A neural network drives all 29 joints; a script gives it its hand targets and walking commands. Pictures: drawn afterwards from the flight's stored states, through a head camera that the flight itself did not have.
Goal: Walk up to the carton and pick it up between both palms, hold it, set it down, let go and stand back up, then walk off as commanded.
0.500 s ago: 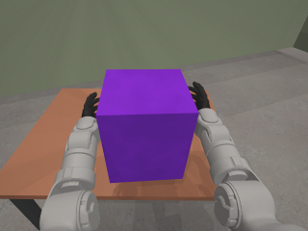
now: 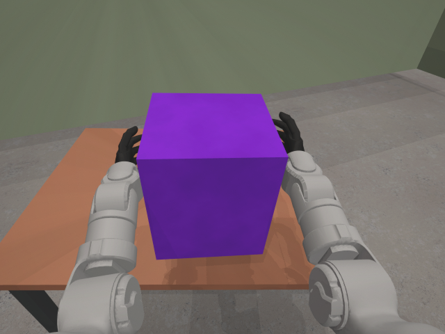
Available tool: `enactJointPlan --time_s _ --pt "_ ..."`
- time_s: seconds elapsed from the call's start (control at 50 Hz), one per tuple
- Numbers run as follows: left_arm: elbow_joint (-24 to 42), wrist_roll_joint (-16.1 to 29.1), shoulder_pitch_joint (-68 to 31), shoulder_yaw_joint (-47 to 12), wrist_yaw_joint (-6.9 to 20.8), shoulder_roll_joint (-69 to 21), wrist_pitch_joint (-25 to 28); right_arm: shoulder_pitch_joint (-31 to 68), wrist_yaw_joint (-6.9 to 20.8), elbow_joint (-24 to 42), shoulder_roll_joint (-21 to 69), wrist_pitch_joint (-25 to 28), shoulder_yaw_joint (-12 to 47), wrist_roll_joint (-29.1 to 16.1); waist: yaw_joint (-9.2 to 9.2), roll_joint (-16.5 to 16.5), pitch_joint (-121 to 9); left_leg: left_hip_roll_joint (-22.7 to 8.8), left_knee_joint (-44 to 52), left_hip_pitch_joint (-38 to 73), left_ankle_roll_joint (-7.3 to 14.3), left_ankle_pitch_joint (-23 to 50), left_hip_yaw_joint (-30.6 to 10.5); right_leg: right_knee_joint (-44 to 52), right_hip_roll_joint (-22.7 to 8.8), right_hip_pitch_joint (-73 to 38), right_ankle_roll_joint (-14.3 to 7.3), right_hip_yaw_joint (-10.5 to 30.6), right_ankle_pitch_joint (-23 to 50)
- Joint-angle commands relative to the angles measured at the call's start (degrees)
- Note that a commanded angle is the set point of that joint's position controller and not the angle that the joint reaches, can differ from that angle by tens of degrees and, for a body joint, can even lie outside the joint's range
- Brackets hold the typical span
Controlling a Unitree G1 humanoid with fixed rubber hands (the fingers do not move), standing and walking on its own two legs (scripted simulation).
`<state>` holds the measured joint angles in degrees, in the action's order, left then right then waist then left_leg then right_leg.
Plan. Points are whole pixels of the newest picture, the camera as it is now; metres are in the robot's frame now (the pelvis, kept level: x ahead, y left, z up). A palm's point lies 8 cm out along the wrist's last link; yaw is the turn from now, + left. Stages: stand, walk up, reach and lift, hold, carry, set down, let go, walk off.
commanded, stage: reach and lift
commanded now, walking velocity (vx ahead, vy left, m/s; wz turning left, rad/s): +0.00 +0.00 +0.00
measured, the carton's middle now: (209, 175) +0.38 +0.05 +0.13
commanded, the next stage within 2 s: hold in 0.30 s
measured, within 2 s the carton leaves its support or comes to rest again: neither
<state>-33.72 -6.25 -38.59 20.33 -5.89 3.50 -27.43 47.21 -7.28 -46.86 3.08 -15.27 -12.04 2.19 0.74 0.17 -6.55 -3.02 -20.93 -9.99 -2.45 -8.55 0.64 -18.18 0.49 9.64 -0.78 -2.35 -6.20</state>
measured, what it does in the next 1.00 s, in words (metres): stands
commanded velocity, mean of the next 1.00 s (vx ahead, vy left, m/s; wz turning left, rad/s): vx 0.00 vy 0.00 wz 0.00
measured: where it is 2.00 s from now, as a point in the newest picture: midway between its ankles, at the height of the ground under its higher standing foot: outside the picture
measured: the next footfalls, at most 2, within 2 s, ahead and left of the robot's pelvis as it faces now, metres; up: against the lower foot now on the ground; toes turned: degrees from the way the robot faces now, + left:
none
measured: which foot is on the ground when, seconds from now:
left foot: down 0.00-1.00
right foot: down 0.00-1.00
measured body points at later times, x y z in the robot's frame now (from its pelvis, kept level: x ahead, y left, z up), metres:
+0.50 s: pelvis +0.00 +0.00 +0.00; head -0.07 +0.01 +0.44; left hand +0.37 +0.21 +0.18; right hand +0.39 -0.10 +0.21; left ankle +0.03 +0.14 -0.75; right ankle +0.04 -0.11 -0.75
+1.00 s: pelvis -0.01 +0.00 +0.00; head -0.08 +0.01 +0.44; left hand +0.37 +0.21 +0.19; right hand +0.39 -0.10 +0.21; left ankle +0.03 +0.14 -0.75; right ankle +0.04 -0.11 -0.75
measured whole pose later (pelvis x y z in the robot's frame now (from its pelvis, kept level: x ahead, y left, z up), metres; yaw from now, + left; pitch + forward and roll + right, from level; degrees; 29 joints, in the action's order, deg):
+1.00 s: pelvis -0.01 +0.00 +0.00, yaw +0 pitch -4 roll -1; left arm -24.6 -7.0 -38.6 19.6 -5.0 3.5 -36.6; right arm 47.2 -8.7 -38.7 2.8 -23.5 -10.5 -1.6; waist 0.2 0.2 -6.0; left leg -3.0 -21.5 -8.7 -2.4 -8.7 0.5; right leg -18.2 0.5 8.0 -0.7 -2.4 -6.0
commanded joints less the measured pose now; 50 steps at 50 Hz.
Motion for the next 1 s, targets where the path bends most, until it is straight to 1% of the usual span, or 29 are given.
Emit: enactJointPlan --time_s 0.0,0.06,0.1,0.12,0.16,0.2,0.22,0.24,0.26,0.28,0.34,0.36,0.38,0.4,0.46,0.48,0.52,0.58,0.6,0.64,0.72,0.76,0.82,0.84,0.9,0.92,0.94,0.96,0.98 --pt "20.0 7.0 -60.9 -29.7 12.6 -34.2 3.6 46.2 3.3 17.2 35.4 1.5 20.5 -8.3 -10.57 -2.0 -24.6 7.9 4.9 1.3 0.7 0.6 0.1 0.3 -0.7 -23.6 4.4 0.0 13.8" --pt "21.3 7.5 -59.1 -31.8 12.2 -35.6 2.4 46.3 3.1 19.7 35.1 1.1 21.3 -9.1 -11.26 -0.2 -27.2 7.5 3.8 3.3 0.4 2.6 -0.2 -0.2 -0.2 -23.6 4.2 0.1 15.1" --pt "24.7 7.6 -58.4 -32.2 12.2 -35.2 2.2 43.0 2.8 20.7 35.6 0.4 22.9 -9.7 -10.90 -1.4 -26.8 7.7 3.9 2.7 0.2 4.4 -0.1 -0.2 -0.1 -25.8 4.0 0.3 18.7" --pt "23.5 8.0 -60.0 -32.2 12.4 -35.0 2.3 44.5 2.6 19.3 34.9 -0.2 22.4 -9.8 -11.75 -1.5 -26.2 7.6 3.7 2.6 0.2 3.2 -0.6 -0.3 -0.2 -24.4 4.3 0.2 17.2" --pt "21.6 6.2 -56.1 -29.8 12.8 -33.5 0.9 42.2 2.1 19.2 34.5 -0.9 22.2 -9.7 -11.23 -2.3 -23.5 7.7 4.4 2.4 0.7 1.4 -0.1 0.5 -0.3 -23.7 4.5 0.2 15.2" --pt "19.8 5.5 -53.8 -30.2 13.3 -35.3 -0.5 42.0 2.6 16.9 32.5 -1.6 20.3 -9.4 -12.24 -0.4 -19.4 7.5 5.5 2.5 0.3 0.1 -0.2 0.9 0.2 -21.9 4.0 -0.1 12.4" --pt "23.2 5.3 -56.2 -29.2 13.4 -34.0 -0.3 42.6 2.7 17.3 33.1 -1.7 21.0 -10.4 -11.41 -1.3 -21.5 7.5 5.4 2.2 0.6 0.8 0.0 0.9 0.0 -23.6 4.0 0.1 13.3" --pt "21.8 5.2 -55.4 -29.7 13.6 -34.0 -0.9 42.6 2.9 16.5 31.5 -1.9 20.2 -10.4 -12.06 -0.1 -19.9 7.3 5.5 2.1 0.3 0.1 -0.2 1.0 0.1 -22.7 3.6 -0.1 11.5" --pt "20.2 4.7 -55.0 -29.4 13.5 -33.9 -1.4 43.9 3.0 17.9 32.2 -2.1 20.2 -9.7 -11.00 -1.0 -17.9 7.1 6.5 0.9 0.9 -2.6 0.0 1.1 0.1 -21.4 3.6 -0.2 8.5" --pt "24.8 6.6 -57.6 -32.2 13.4 -35.4 -0.9 44.6 2.8 20.0 33.2 -1.6 20.6 -10.4 -11.62 -0.7 -22.7 7.2 5.6 2.2 0.6 0.3 -0.1 0.4 0.4 -22.6 3.6 -0.2 11.8" --pt "25.4 7.3 -57.5 -32.1 13.1 -35.0 -1.3 44.0 2.6 21.2 34.1 -2.4 21.6 -10.7 -11.80 -2.2 -23.4 7.0 5.3 3.0 1.0 0.5 -0.6 1.0 0.7 -21.2 3.2 0.5 11.3" --pt "25.9 7.9 -58.1 -33.1 13.1 -35.2 -1.2 43.2 2.5 21.5 33.0 -2.4 21.6 -10.8 -12.48 -0.2 -23.6 7.1 5.0 1.9 0.5 0.6 -0.4 0.8 0.4 -21.9 3.4 0.4 12.3" --pt "23.1 6.8 -55.9 -31.9 13.2 -35.3 -2.1 44.1 2.6 21.5 33.0 -2.7 21.6 -10.5 -11.97 -1.0 -21.4 7.2 5.6 2.0 0.5 -0.8 -0.4 1.2 0.4 -21.6 3.6 0.1 11.2" --pt "27.2 8.2 -56.7 -33.8 13.0 -36.4 -1.8 44.1 2.4 24.4 34.0 -2.6 23.0 -11.2 -12.02 -1.4 -25.4 7.6 5.0 2.1 0.4 2.1 -0.5 0.4 0.4 -23.4 3.8 0.6 15.0" --pt "26.8 7.6 -55.5 -33.1 13.2 -36.3 -3.0 42.6 2.1 22.6 33.1 -4.4 22.7 -12.1 -12.41 -0.1 -23.0 7.2 4.9 2.1 0.3 2.4 -0.8 0.5 0.5 -22.6 3.5 0.3 14.4" --pt "27.8 7.5 -55.4 -32.7 13.1 -35.6 -3.3 43.1 2.1 25.0 33.5 -4.5 23.8 -12.8 -11.53 -1.3 -24.7 7.0 4.4 2.2 0.7 2.6 -1.0 0.3 0.6 -23.7 3.7 0.7 15.4" --pt "26.6 6.9 -54.2 -32.6 13.4 -35.0 -3.9 40.4 1.8 22.7 32.5 -5.4 22.5 -12.5 -12.43 -0.4 -21.3 7.3 5.4 2.9 0.5 0.6 -0.5 1.1 0.8 -21.6 3.6 0.4 12.5" --pt "26.3 6.5 -55.7 -31.6 14.1 -34.2 -4.6 43.3 2.3 23.7 32.3 -5.6 22.3 -12.2 -11.74 -1.4 -20.9 7.2 5.7 1.0 1.2 -3.4 0.0 1.2 0.4 -21.9 3.7 0.4 8.7" --pt "22.5 5.5 -54.9 -30.2 13.9 -34.1 -4.8 43.8 2.2 22.0 33.0 -6.0 21.8 -11.4 -11.52 -1.9 -16.6 7.3 7.0 -0.8 1.6 -6.2 -0.2 2.0 0.0 -20.1 3.8 0.7 6.1" --pt "25.6 7.5 -60.0 -31.7 14.1 -34.9 -4.1 43.4 2.5 21.4 33.5 -5.9 20.3 -11.0 -12.40 -1.2 -20.9 7.2 6.4 -0.2 1.3 -6.0 0.0 1.6 0.1 -19.4 3.4 0.8 5.0" --pt "28.8 7.9 -58.2 -33.1 13.1 -35.7 -4.1 44.2 2.4 24.1 34.1 -5.8 23.1 -12.6 -11.27 -0.1 -24.4 7.4 5.3 1.2 1.0 -1.7 0.0 0.6 0.3 -22.0 3.5 0.9 10.6" --pt "29.0 7.7 -56.5 -33.5 13.2 -35.7 -4.3 41.7 2.3 23.4 33.2 -6.2 23.4 -12.8 -12.32 0.8 -23.4 7.1 5.1 1.9 0.4 0.4 -0.6 0.3 0.6 -22.2 3.3 0.7 12.6" --pt "27.5 7.7 -58.4 -33.0 13.3 -35.1 -4.6 42.4 2.5 21.7 32.5 -6.8 21.1 -12.7 -12.28 1.1 -20.4 7.0 5.9 1.1 0.7 -3.4 -0.5 1.3 0.7 -19.3 3.2 0.6 7.1" --pt "25.8 6.4 -56.7 -32.6 13.3 -35.7 -5.1 44.4 2.6 24.2 32.5 -6.3 21.8 -13.0 -11.62 -0.5 -20.9 7.1 5.6 1.0 0.9 -2.8 -0.2 1.2 0.7 -20.3 3.7 0.4 7.5" --pt "27.2 7.3 -57.3 -33.1 13.3 -35.8 -4.7 43.3 2.3 25.0 33.9 -6.1 22.4 -13.1 -12.08 -0.1 -22.6 7.1 5.6 1.1 1.0 -1.3 -0.3 1.1 0.4 -21.0 3.6 0.6 10.1" --pt "25.0 6.5 -56.4 -32.1 13.4 -35.4 -5.0 42.1 2.2 21.3 32.6 -6.8 21.3 -12.3 -12.30 0.1 -19.5 7.0 6.0 0.2 0.8 -3.3 -0.5 1.2 0.4 -20.3 3.2 0.7 8.2" --pt "25.6 6.7 -57.7 -31.7 13.5 -34.9 -4.6 43.3 2.5 22.3 33.1 -6.6 21.9 -12.7 -11.80 -2.0 -20.1 7.1 6.1 -0.5 1.4 -4.6 -0.6 1.3 0.5 -20.5 3.4 0.6 6.8" --pt "29.1 8.0 -57.9 -33.7 13.4 -36.6 -4.5 43.1 2.6 24.5 33.0 -6.2 22.8 -13.6 -12.28 0.6 -23.3 6.9 5.6 0.7 0.9 -2.0 -0.6 0.3 0.6 -21.3 3.3 0.5 9.6" --pt "27.4 7.3 -57.4 -33.0 13.3 -36.1 -4.7 42.7 2.5 22.7 32.7 -6.6 21.5 -13.2 -12.30 0.0 -21.3 6.8 6.1 0.6 0.7 -2.9 -0.8 0.8 0.8 -20.4 3.2 0.2 8.0"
